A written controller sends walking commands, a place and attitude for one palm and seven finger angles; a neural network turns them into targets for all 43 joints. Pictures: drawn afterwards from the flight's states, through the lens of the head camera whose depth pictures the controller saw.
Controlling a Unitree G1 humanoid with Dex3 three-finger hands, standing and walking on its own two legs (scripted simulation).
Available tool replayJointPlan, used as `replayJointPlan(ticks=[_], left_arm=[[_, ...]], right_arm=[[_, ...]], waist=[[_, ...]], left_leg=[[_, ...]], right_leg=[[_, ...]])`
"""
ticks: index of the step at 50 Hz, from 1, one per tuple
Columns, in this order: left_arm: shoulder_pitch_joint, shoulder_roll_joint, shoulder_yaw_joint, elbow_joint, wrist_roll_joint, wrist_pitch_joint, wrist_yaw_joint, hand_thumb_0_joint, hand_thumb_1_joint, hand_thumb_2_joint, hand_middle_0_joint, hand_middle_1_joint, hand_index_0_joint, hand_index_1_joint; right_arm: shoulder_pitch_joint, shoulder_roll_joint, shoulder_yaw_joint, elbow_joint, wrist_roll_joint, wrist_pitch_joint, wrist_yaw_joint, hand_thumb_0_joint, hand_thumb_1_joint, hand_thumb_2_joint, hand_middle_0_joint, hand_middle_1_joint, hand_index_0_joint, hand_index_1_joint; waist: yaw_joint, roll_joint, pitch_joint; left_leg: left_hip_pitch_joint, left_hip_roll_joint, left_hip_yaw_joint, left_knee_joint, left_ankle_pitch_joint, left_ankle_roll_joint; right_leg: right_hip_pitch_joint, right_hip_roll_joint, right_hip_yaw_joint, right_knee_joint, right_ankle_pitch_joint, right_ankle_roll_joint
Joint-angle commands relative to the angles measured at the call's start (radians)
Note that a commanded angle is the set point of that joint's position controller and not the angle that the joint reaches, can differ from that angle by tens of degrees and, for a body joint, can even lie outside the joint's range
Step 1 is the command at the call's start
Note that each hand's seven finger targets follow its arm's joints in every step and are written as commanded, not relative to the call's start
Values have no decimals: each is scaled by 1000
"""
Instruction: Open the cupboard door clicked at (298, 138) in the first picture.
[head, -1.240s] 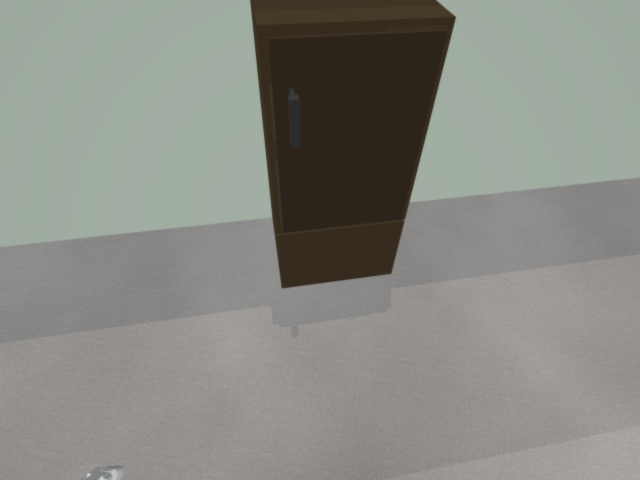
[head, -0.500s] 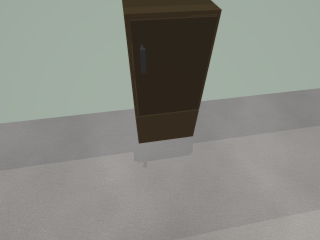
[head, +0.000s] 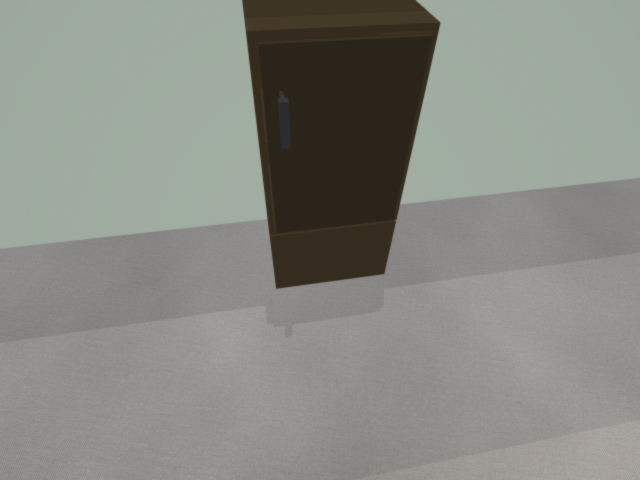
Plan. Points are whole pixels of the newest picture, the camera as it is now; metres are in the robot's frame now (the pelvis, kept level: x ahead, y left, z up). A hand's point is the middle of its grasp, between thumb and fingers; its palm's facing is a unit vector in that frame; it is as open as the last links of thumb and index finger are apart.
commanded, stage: look at it before walking up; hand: left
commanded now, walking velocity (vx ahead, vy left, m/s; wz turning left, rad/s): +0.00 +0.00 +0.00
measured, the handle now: (283, 119) +0.90 +0.14 -0.02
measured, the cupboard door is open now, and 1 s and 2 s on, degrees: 0 0 0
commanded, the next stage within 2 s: turn to face it in 0.20 s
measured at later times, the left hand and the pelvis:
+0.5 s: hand out of the picture +0.07 +0.25 -0.16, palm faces +0.02 -0.94 -0.34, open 7.4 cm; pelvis +0.00 +0.00 +0.00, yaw +2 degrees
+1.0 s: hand out of the picture -0.03 +0.20 -0.18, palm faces +0.20 -0.94 -0.26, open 7.4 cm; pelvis -0.02 +0.00 -0.01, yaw +9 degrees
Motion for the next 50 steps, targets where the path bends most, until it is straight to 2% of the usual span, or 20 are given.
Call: replayJointPlan(ticks=[1, 6, 15, 18, 22, 25, 29, 35, 37, 38, 41, 42, 44, 45, 46, 47, 48, 49, 50], left_arm=[[-36, 209, 42, -66, 3, -21, 12, 0, 900, 900, -200, -300, -200, -300], [-34, 211, 40, -62, 3, -19, 11, 0, 900, 900, -200, -300, -200, -300], [-30, 212, 41, -59, 3, -21, 12, 0, 900, 900, -200, -300, -200, -300], [-27, 216, 46, -67, 3, -19, 13, 0, 900, 900, -200, -300, -200, -300], [0, 155, 39, -71, 1, 2, 20, 0, 900, 900, -200, -300, -200, -300], [33, 109, 34, -78, 3, 17, 27, 0, 900, 900, -200, -300, -200, -300], [45, 103, 40, -100, 5, 25, 31, 0, 900, 900, -200, -300, -200, -300], [61, 85, 53, -133, 8, 28, 34, 0, 900, 900, -200, -300, -200, -300], [63, 67, 56, -142, 8, 31, 35, 0, 900, 900, -200, -300, -200, -300], [64, 57, 58, -144, 8, 31, 36, 0, 900, 900, -200, -300, -200, -300], [104, 6, 59, -142, 7, 32, 38, 0, 900, 900, -200, -300, -200, -300], [120, -9, 58, -137, 8, 31, 39, 0, 900, 900, -200, -300, -200, -300], [151, -26, 58, -134, 6, 26, 40, 0, 900, 900, -200, -300, -200, -300], [172, -33, 56, -127, 5, 22, 40, 0, 900, 900, -200, -300, -200, -300], [197, -34, 56, -118, 4, 17, 41, 0, 900, 900, -200, -300, -200, -300], [214, -18, 57, -106, 6, 12, 43, 0, 900, 900, -200, -300, -200, -300], [226, 0, 60, -94, 12, 2, 42, 0, 900, 900, -200, -300, -200, -300], [222, 28, 62, -94, 15, -1, 37, 0, 900, 900, -200, -300, -200, -300], [218, 28, 61, -98, 15, 0, 35, 0, 900, 900, -200, -300, -200, -300]], right_arm=[[-53, -209, -40, -62, 4, -26, -14, 0, -900, -900, 200, 300, 200, 300], [-55, -208, -40, -61, 5, -23, -13, 0, -900, -900, 200, 300, 200, 300], [-53, -210, -40, -60, 6, -26, -14, 0, -900, -900, 200, 300, 200, 300], [-54, -212, -42, -70, 6, -22, -12, 0, -900, -900, 200, 300, 200, 300], [-25, -148, -31, -75, 3, -5, -9, 0, -900, -900, 200, 300, 200, 300], [7, -95, -26, -84, 2, 9, -6, 0, -900, -900, 200, 300, 200, 300], [30, -78, -32, -104, 0, 21, -4, 0, -900, -900, 200, 300, 200, 300], [74, -46, -46, -134, -2, 29, -2, 0, -900, -900, 200, 300, 200, 300], [91, -39, -50, -138, -4, 29, -3, 0, -900, -900, 200, 300, 200, 300], [97, -44, -52, -142, -4, 28, -3, 0, -900, -900, 200, 300, 200, 300], [97, -64, -62, -156, -4, 22, -10, 0, -900, -900, 200, 300, 200, 300], [97, -66, -66, -158, -2, 20, -14, 0, -900, -900, 200, 300, 200, 300], [104, -54, -71, -159, -1, 17, -21, 0, -900, -900, 200, 300, 200, 300], [100, -50, -71, -160, 0, 18, -22, 0, -900, -900, 200, 300, 200, 300], [90, -39, -70, -163, 2, 19, -21, 0, -900, -900, 200, 300, 200, 300], [92, -11, -64, -161, 5, 18, -19, 0, -900, -900, 200, 300, 200, 300], [109, 33, -54, -160, 4, 18, -17, 0, -900, -900, 200, 300, 200, 300], [112, 59, -51, -161, -1, 25, -18, 0, -900, -900, 200, 300, 200, 300], [96, 48, -59, -159, -10, 31, -15, 0, -900, -900, 200, 300, 200, 300]], waist=[[5, -1, -51], [6, 6, -30], [4, 7, -48], [8, 0, -50], [11, 23, -46], [12, 10, -43], [13, -12, -17], [3, -45, -32], [0, -7, -30], [-1, 19, -31], [12, 150, -20], [17, 160, -24], [24, 162, -49], [32, 156, -63], [43, 136, -63], [42, 84, -66], [34, -71, -81], [33, -240, -39], [43, -250, 29]], left_leg=[[16, 118, -93, -57, 156, 30], [6, 116, -96, -69, 108, 31], [20, 120, -95, -68, 154, 30], [4, 116, -105, -47, 184, 32], [-40, 109, -114, -10, 204, 27], [-88, 101, -119, 26, 196, 22], [-154, 84, -134, 65, 144, 23], [-184, 54, -139, 141, 88, 26], [-191, 65, -171, 125, 82, 36], [-207, 80, -206, 102, 76, 47], [-251, 161, -387, -47, 16, 109], [-244, 177, -422, -65, 37, 132], [-199, 183, -430, -44, 138, 160], [-188, 167, -407, -12, 181, 155], [-210, 138, -366, 34, 188, 133], [-265, 92, -303, 92, 148, 95], [-312, 18, -204, 178, -19, 51], [-329, -34, -82, 288, -182, 17], [-327, -6, -58, 388, -241, 14]], right_leg=[[5, -114, 98, -66, 154, -34], [-8, -113, 104, -85, 95, -33], [13, -115, 97, -79, 149, -32], [23, -120, 78, -59, 162, -28], [18, -127, 54, -13, 146, -13], [5, -135, 44, 16, 128, -5], [-24, -149, 45, 31, 60, -11], [-78, -184, 45, 44, -37, -38], [-97, -165, 16, 81, -71, -31], [-92, -142, -4, 109, -92, -21], [-74, -47, -60, 231, -131, 15], [-74, -33, -52, 260, -142, 16], [-86, -25, -25, 273, -174, 13], [-65, -25, -18, 219, -155, 13], [-16, -37, -9, 136, -94, 11], [49, -87, 40, 71, -31, 0], [80, -175, 138, -15, -105, -34], [21, -287, 263, -138, -290, -97], [-80, -330, 321, -221, -448, -144]])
